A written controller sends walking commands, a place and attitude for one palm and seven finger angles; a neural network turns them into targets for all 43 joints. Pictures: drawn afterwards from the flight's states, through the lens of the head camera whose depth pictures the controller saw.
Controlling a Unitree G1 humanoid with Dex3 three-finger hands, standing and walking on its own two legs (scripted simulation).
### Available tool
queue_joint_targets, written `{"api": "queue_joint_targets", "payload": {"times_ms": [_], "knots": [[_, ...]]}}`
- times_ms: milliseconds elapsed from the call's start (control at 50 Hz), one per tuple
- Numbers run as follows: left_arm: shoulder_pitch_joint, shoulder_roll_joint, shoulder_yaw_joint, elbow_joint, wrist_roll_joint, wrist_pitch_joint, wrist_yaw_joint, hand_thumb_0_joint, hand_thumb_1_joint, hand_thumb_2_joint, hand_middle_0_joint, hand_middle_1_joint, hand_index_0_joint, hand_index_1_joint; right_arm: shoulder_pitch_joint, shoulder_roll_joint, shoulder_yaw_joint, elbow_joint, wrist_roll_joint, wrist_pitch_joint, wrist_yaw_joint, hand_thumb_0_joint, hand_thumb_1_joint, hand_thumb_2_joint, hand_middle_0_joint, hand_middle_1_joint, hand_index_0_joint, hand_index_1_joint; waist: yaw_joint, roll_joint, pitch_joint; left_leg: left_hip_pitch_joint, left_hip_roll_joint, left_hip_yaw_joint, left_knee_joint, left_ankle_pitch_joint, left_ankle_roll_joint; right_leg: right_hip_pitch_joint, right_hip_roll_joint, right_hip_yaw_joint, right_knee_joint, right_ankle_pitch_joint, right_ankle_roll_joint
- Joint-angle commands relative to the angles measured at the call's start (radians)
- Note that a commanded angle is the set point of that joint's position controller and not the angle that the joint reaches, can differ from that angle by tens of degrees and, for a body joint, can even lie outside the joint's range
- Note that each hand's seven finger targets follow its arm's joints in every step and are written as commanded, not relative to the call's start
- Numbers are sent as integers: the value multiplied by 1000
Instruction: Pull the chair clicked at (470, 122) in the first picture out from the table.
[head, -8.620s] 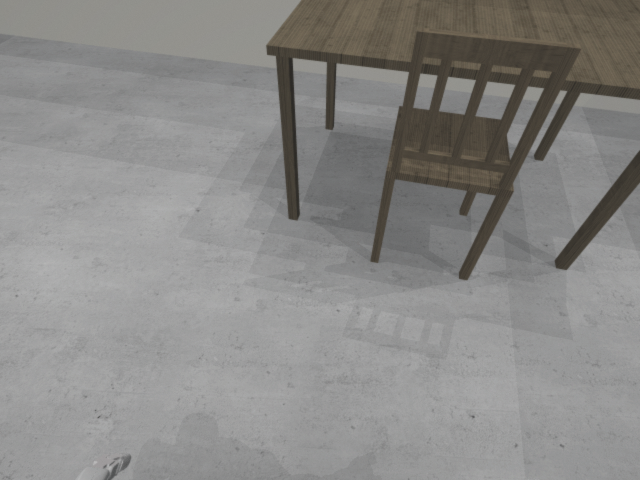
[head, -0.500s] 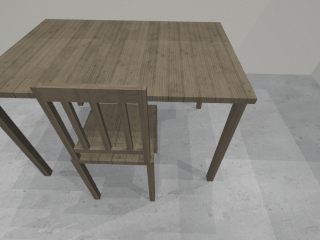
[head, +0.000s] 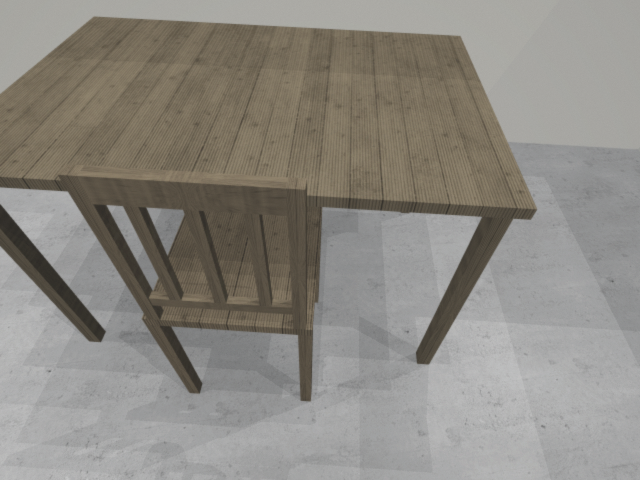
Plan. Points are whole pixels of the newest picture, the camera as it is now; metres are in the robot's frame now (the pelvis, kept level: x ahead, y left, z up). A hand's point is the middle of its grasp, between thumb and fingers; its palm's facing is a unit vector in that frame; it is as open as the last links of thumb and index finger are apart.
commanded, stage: look again from close up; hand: left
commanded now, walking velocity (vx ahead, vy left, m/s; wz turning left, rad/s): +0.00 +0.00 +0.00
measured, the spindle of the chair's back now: (208, 258) +0.48 +0.23 -0.08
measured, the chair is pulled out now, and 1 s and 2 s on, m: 0.00 0.00 0.00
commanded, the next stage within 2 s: raise the hand toward the chair's back in 1.04 s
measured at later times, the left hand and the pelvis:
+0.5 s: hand out of the picture +0.11 +0.22 -0.16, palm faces -0.01 -0.96 -0.28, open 7.3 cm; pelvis +0.05 +0.00 +0.00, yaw -1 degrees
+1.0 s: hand out of the picture +0.10 +0.20 -0.16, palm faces -0.01 -0.96 -0.26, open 7.3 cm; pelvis +0.07 -0.01 +0.01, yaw -1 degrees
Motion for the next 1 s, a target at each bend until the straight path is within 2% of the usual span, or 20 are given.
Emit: {"api": "queue_joint_targets", "payload": {"times_ms": [0, 80, 160, 260, 340, 360, 480, 540, 560, 640, 700, 800, 980], "knots": [[16, 142, 25, -33, 2, -23, 10, 0, 900, 900, -200, -300, -200, -300, 8, -146, -19, -34, 3, -25, -9, 0, -900, -900, 200, 300, 200, 300, -1, 19, -1, 77, 95, -115, -99, 9, 31, -33, -112, 134, -128, 28, -24], [1, 157, 27, -29, 3, -24, 12, 0, 900, 900, -200, -300, -200, -300, -28, -162, -17, -28, 6, -31, -12, 0, -900, -900, 200, 300, 200, 300, 4, 11, -34, 119, 104, -103, -79, 150, 36, 17, -118, 121, -108, 162, -13], [-15, 175, 28, -27, 3, -24, 13, 0, 900, 900, -200, -300, -200, -300, -65, -174, -17, -28, 6, -28, -13, 0, -900, -900, 200, 300, 200, 300, 5, -2, -41, 148, 105, -98, -77, 189, 35, 33, -123, 119, -111, 212, -8], [-44, 195, 28, -30, 4, -21, 13, 0, 900, 900, -200, -300, -200, -300, -104, -189, -15, -24, 5, -25, -13, 0, -900, -900, 200, 300, 200, 300, 7, 7, -27, 158, 104, -98, -89, 201, 33, 41, -127, 115, -119, 223, -4], [-67, 212, 30, -35, 3, -19, 12, 0, 900, 900, -200, -300, -200, -300, -125, -211, -14, -25, 3, -24, -13, 0, -900, -900, 200, 300, 200, 300, 5, 20, -46, 181, 104, -99, -95, 229, 31, 56, -129, 117, -121, 242, -3], [-67, 214, 31, -36, 4, -19, 12, 0, 900, 900, -200, -300, -200, -300, -131, -206, -14, -25, 4, -24, -13, 0, -900, -900, 200, 300, 200, 300, 9, 6, -36, 177, 105, -98, -94, 231, 33, 58, -130, 114, -125, 252, -3], [-85, 233, 36, -43, 3, -19, 13, 0, 900, 900, -200, -300, -200, -300, -142, -224, -12, -26, 4, -25, -15, 0, -900, -900, 200, 300, 200, 300, 9, 9, -75, 204, 105, -95, -89, 306, 29, 101, -139, 108, -119, 335, -1], [-90, 236, 35, -42, 1, -18, 12, 0, 900, 900, -200, -300, -200, -300, -148, -232, -11, -24, 4, -23, -16, 0, -900, -900, 200, 300, 200, 300, 8, -5, -78, 219, 107, -92, -94, 306, 28, 104, -140, 106, -124, 344, 0], [-91, 239, 36, -45, 3, -17, 13, 0, 900, 900, -200, -300, -200, -300, -149, -226, -11, -24, 6, -22, -16, 0, -900, -900, 200, 300, 200, 300, 10, -10, -54, 203, 105, -91, -92, 305, 28, 104, -139, 105, -129, 360, 0], [-88, 236, 35, -41, 0, -17, 13, 0, 900, 900, -200, -300, -200, -300, -147, -229, -9, -17, 4, -21, -17, 0, -900, -900, 200, 300, 200, 300, 8, 1, -71, 221, 105, -90, -100, 289, 25, 112, -144, 109, -137, 356, 0], [-83, 240, 36, -39, 0, -18, 14, 0, 900, 900, -200, -300, -200, -300, -147, -228, -8, -14, 5, -19, -17, 0, -900, -900, 200, 300, 200, 300, 9, -10, -72, 222, 103, -83, -93, 297, 21, 124, -145, 108, -137, 407, 1], [-76, 228, 33, -33, -1, -15, 14, 0, 900, 900, -200, -300, -200, -300, -139, -221, -5, -5, 5, -17, -19, 0, -900, -900, 200, 300, 200, 300, 8, -2, -55, 219, 104, -84, -106, 271, 20, 119, -143, 107, -149, 368, 1], [-50, 208, 30, -18, -1, -14, 15, 0, 900, 900, -200, -300, -200, -300, -125, -204, -2, 7, 6, -16, -22, 0, -900, -900, 200, 300, 200, 300, 9, -9, -32, 217, 102, -81, -108, 254, 18, 114, -142, 108, -163, 372, 3]]}}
